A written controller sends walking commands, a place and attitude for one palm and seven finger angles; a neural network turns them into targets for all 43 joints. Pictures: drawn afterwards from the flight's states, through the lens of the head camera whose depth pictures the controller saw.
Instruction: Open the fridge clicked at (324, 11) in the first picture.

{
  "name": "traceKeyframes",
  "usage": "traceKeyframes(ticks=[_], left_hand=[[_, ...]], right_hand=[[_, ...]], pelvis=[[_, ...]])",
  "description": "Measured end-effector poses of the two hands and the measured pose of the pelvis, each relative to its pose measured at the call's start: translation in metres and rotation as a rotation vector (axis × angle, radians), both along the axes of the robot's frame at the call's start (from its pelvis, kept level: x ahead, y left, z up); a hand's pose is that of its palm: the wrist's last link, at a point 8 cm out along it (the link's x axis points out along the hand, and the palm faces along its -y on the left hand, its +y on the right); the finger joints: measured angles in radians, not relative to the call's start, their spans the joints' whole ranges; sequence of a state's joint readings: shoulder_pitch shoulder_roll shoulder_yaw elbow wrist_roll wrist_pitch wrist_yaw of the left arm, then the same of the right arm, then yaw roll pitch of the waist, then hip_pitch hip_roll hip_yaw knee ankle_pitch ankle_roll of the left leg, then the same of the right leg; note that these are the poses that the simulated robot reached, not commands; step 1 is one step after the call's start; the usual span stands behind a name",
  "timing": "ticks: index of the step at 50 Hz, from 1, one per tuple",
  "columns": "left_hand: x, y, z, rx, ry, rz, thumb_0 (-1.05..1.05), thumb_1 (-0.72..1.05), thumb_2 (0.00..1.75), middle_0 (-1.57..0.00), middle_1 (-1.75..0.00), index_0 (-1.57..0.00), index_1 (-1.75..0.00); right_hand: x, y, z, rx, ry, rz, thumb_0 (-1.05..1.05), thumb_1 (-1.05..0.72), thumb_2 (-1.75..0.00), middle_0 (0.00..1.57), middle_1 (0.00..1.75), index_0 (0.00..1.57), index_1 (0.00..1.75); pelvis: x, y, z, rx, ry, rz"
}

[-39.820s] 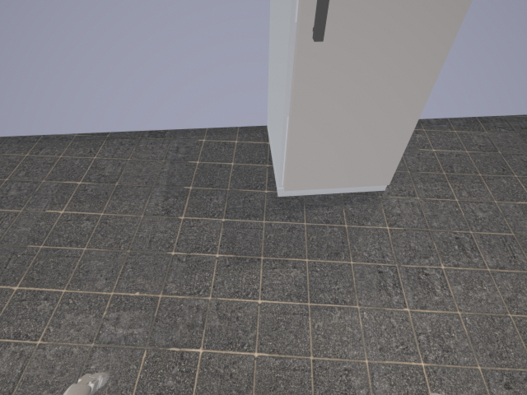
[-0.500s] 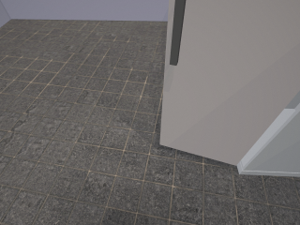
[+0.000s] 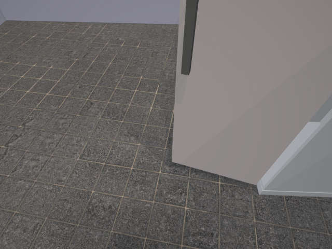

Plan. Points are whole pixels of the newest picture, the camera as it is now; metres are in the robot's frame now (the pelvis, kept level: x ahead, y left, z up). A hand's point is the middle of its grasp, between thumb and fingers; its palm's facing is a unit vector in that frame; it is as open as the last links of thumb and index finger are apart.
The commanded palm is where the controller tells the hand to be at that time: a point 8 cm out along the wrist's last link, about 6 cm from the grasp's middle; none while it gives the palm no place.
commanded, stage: look to check the result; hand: left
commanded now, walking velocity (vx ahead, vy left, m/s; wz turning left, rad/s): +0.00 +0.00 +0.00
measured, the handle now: (190, 35) +0.68 -0.03 +0.18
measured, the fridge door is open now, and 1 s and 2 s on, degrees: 75 75 75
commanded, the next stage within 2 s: stand and wait in 0.40 s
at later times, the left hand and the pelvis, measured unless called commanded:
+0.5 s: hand out of the picture +0.02 +0.17 -0.18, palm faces +0.02 -0.98 -0.19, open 7.3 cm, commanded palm none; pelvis +0.01 +0.00 +0.00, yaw +0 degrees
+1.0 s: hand out of the picture +0.05 +0.20 -0.17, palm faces +0.01 -0.97 -0.25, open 7.3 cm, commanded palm none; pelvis +0.01 +0.00 +0.00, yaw +0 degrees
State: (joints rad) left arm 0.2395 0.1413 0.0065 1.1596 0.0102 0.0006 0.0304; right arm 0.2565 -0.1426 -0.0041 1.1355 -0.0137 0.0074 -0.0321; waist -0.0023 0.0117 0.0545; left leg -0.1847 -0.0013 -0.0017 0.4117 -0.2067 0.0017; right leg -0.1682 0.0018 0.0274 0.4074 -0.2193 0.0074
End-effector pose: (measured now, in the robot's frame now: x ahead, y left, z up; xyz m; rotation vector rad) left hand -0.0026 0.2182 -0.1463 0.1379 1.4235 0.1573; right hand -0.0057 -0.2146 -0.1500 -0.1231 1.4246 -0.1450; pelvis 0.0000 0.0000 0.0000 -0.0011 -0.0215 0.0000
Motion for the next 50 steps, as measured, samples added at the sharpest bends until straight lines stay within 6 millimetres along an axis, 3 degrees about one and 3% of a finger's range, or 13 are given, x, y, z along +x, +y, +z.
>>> traceKeyframes(ticks=[18,35,50], left_hand=[[0.013,0.000,0.000,0.005,-0.015,-0.010,0.00,0.91,0.90,-0.20,-0.30,-0.20,-0.30],[0.023,0.011,0.002,0.022,-0.027,-0.014,0.00,0.91,0.90,-0.20,-0.30,-0.20,-0.30],[0.044,0.028,0.010,0.065,-0.072,-0.032,0.00,0.91,0.90,-0.20,-0.30,-0.20,-0.30]], right_hand=[[-0.002,-0.005,0.001,-0.007,0.019,-0.009,0.01,-0.91,-0.90,0.20,0.30,0.20,0.30],[0.020,-0.015,0.005,-0.033,-0.022,0.010,0.01,-0.91,-0.90,0.20,0.30,0.20,0.30],[0.041,-0.034,0.009,-0.067,-0.066,0.031,0.01,-0.90,-0.90,0.20,0.30,0.20,0.30]], pelvis=[[0.004,-0.003,0.000,-0.001,0.001,-0.003],[0.008,-0.003,0.001,-0.001,0.002,-0.003],[0.011,-0.004,0.002,0.000,-0.002,-0.004]])
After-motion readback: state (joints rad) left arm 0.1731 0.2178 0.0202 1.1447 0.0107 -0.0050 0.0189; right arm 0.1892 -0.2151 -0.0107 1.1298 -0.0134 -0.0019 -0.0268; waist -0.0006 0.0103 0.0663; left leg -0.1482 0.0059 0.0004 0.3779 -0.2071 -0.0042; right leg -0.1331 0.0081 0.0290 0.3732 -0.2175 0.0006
